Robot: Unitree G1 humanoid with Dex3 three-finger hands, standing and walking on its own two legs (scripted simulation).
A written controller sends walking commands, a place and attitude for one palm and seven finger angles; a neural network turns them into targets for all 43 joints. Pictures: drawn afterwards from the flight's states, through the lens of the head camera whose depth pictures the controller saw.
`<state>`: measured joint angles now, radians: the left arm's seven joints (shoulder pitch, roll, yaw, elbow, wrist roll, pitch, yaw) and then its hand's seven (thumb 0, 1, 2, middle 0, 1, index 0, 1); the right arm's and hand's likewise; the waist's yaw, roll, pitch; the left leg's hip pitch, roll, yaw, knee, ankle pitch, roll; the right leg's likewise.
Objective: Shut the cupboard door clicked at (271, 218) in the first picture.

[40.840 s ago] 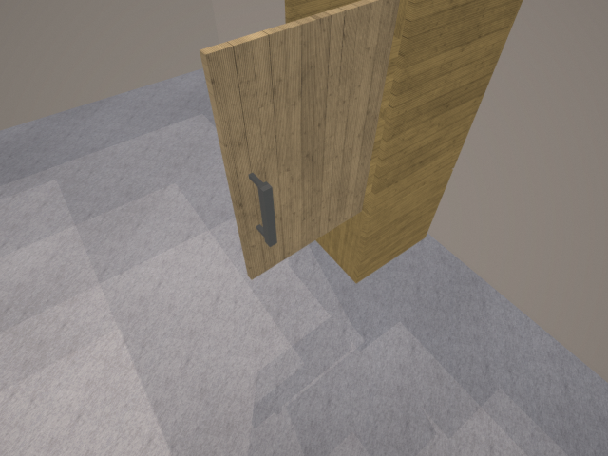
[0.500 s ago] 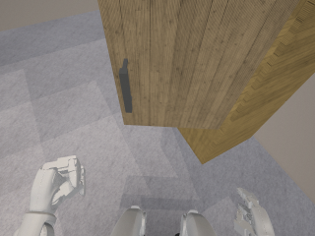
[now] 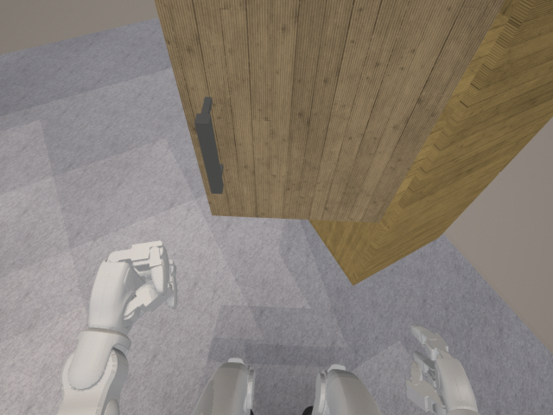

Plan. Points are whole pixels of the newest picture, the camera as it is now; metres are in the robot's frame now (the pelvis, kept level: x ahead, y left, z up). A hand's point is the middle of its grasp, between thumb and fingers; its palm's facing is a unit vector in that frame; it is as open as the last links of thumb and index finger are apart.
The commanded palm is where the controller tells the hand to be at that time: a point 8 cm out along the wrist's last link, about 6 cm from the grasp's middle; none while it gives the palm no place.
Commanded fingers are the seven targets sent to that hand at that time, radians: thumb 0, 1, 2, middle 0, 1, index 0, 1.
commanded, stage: bring the fist close to the handle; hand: left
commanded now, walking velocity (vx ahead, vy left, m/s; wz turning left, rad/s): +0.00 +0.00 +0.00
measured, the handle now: (212, 149) +0.51 +0.15 +0.04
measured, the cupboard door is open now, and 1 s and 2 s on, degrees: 59 59 49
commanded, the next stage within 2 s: push the door shut along its arc in 1.12 s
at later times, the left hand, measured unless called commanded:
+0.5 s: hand (222, 228) +0.36 +0.11 +0.05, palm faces -0.03 -1.00 -0.02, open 3.1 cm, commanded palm +0.35 +0.16 +0.04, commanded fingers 0.00 0.90 0.90 -1.30 -1.50 -1.30 -1.50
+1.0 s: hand (236, 197) +0.41 +0.09 +0.04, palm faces +0.02 -1.00 -0.02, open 3.1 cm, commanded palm +0.39 +0.15 +0.04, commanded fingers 0.00 0.90 0.90 -1.30 -1.50 -1.30 -1.50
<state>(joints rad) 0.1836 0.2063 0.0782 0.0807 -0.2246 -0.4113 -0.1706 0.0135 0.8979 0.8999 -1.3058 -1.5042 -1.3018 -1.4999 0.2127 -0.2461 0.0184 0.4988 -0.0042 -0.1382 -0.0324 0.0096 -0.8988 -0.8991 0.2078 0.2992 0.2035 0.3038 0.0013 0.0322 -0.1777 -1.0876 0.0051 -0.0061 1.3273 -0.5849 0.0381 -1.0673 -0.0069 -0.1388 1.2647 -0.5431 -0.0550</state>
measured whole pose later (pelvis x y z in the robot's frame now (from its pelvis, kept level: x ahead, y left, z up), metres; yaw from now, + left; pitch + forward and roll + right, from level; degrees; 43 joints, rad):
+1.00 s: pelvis +0.00 +0.00 +0.02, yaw -1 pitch +22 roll +0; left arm -0.45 0.13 0.11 0.78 -0.09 -0.56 0.06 0.01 0.90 0.90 -1.30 -1.50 -1.30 -1.50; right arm 0.31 -0.24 -0.02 0.62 -0.04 0.00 0.03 0.01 -0.90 -0.90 0.21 0.30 0.20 0.30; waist -0.08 0.03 -0.17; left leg -1.06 0.01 0.05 1.21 -0.54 0.04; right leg -1.08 0.00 -0.08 1.19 -0.50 -0.05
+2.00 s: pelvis -0.01 +0.00 -0.01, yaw -2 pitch +27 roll -2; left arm -0.94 0.34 0.25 1.21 -0.05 -0.52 -0.12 0.01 0.90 0.90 -1.30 -1.50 -1.30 -1.50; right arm 0.36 -0.27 0.01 0.64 -0.04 0.04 0.03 0.00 -0.90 -0.90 0.21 0.30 0.20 0.30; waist -0.20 0.05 -0.16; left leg -1.24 0.02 0.03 1.32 -0.55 0.05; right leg -1.24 0.01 -0.10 1.26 -0.50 -0.05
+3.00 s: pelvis +0.00 +0.01 -0.04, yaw -5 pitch +36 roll -6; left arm -1.39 0.47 0.36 1.34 0.01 -0.28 0.04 0.00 0.88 0.92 -1.30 -1.50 -1.30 -1.50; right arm 0.44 -0.25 0.05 0.63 -0.11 -0.03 0.07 0.00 -0.90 -0.90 0.21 0.30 0.20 0.30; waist -0.31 0.07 -0.14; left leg -1.49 0.05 0.00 1.44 -0.59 0.05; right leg -1.47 0.03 -0.13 1.34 -0.51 -0.05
